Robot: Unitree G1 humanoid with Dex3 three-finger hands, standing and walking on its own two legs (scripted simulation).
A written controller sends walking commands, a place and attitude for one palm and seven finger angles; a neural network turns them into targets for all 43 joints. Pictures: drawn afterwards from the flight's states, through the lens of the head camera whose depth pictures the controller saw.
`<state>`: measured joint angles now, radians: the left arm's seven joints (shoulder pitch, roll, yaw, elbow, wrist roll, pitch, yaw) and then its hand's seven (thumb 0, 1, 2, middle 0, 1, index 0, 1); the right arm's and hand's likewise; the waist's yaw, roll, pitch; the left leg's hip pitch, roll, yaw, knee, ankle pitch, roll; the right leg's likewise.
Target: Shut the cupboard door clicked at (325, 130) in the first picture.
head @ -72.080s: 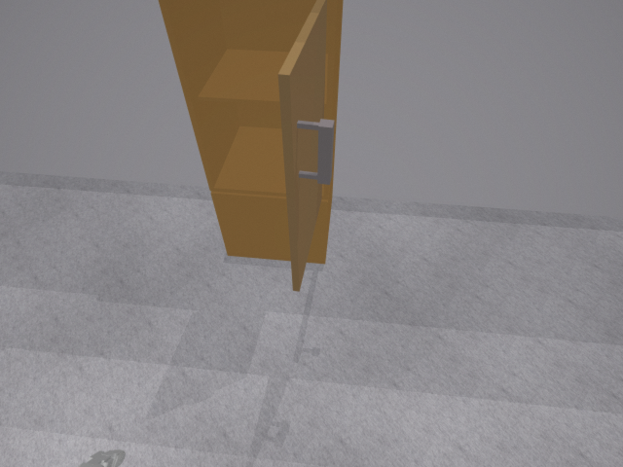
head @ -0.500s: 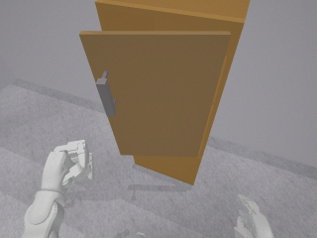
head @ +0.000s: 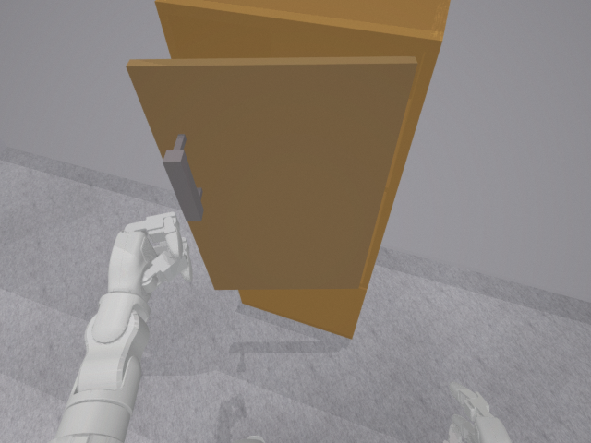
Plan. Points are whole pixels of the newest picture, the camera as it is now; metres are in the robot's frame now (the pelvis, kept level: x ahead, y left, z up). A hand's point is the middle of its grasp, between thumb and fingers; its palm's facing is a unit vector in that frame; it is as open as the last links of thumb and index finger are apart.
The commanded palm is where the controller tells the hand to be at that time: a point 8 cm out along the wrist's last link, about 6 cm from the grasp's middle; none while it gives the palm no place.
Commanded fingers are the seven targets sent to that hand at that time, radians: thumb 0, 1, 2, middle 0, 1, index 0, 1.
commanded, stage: bring the fist close to the handle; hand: left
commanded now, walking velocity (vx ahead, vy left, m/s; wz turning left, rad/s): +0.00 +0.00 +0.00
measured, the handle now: (187, 178) +0.48 +0.20 +0.08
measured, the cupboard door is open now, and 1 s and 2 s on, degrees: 19 19 0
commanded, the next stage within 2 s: push the door shut along its arc in 0.68 s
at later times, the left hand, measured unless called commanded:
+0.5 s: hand (208, 223) +0.39 +0.15 +0.08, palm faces +0.06 -1.00 -0.02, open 3.1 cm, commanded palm +0.36 +0.20 +0.08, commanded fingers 0.00 0.90 0.90 -1.30 -1.50 -1.30 -1.50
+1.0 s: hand (206, 218) +0.40 +0.15 +0.08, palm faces +0.02 -1.00 -0.03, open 3.1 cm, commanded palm +0.38 +0.20 +0.08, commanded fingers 0.00 0.90 0.90 -1.30 -1.50 -1.30 -1.50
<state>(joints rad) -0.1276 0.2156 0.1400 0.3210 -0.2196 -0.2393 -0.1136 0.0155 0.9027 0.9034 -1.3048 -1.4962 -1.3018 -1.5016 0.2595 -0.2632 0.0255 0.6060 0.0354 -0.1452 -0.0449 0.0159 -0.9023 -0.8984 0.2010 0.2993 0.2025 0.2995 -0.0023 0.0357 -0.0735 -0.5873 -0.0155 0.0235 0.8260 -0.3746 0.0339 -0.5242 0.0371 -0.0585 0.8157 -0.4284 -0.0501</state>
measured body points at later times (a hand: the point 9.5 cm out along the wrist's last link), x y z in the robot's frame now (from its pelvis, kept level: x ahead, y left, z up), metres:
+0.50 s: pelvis +0.00 +0.00 +0.00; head +0.04 -0.01 +0.45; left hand +0.38 +0.20 +0.08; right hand +0.10 -0.25 -0.11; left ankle +0.02 +0.10 -0.70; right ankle -0.01 -0.09 -0.70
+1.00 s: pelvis -0.01 +0.00 +0.00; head +0.04 -0.01 +0.45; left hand +0.39 +0.21 +0.08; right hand +0.11 -0.25 -0.11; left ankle +0.02 +0.10 -0.70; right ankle -0.01 -0.09 -0.70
